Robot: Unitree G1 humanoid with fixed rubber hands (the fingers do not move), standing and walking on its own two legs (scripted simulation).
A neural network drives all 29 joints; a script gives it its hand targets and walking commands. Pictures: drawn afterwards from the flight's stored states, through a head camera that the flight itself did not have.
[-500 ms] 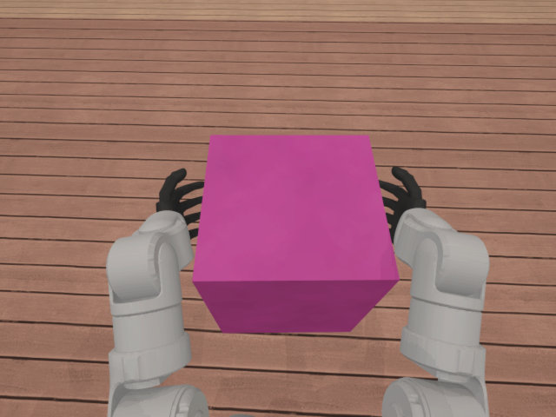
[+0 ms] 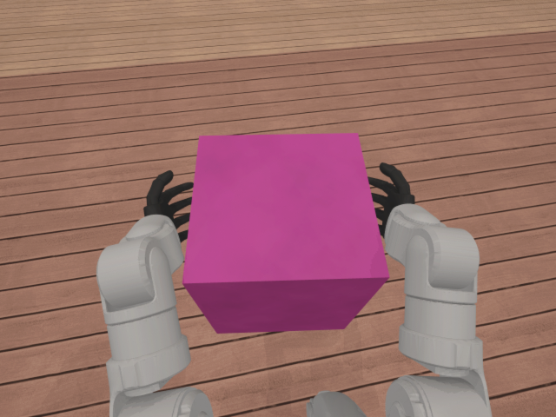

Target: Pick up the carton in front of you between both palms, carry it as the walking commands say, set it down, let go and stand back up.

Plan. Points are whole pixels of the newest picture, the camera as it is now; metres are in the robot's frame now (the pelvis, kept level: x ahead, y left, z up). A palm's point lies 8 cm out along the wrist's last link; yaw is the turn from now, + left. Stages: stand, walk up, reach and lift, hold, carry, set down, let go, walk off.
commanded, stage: carry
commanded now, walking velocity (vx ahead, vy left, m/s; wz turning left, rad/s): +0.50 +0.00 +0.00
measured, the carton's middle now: (280, 243) +0.36 -0.03 +0.06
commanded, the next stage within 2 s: none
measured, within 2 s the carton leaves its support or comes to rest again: neither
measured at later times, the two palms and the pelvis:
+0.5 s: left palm (160, 71) +0.64 +0.14 +0.20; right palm (330, 61) +0.66 -0.16 +0.19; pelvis +0.31 -0.03 +0.03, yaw +0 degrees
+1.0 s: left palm out of the picture +0.94 +0.13 +0.22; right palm out of the picture +0.97 -0.17 +0.22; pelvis +0.62 -0.04 +0.07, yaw +1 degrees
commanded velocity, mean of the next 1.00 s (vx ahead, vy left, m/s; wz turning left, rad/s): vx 0.50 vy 0.00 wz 0.00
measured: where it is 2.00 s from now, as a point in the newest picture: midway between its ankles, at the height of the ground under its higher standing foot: (250, 171)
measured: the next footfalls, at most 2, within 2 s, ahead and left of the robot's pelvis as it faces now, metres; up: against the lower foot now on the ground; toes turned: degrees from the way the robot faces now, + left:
right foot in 0.14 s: +0.26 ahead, -0.13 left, +0.03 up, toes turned -4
left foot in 0.54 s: +0.51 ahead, +0.08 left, +0.06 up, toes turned +5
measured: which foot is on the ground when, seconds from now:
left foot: down 0.00-0.16, up 0.18-0.52, down 0.54-0.92, up 0.94-1.00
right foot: up 0.00-0.12, down 0.14-0.56, up 0.58-0.90, down 0.92-1.00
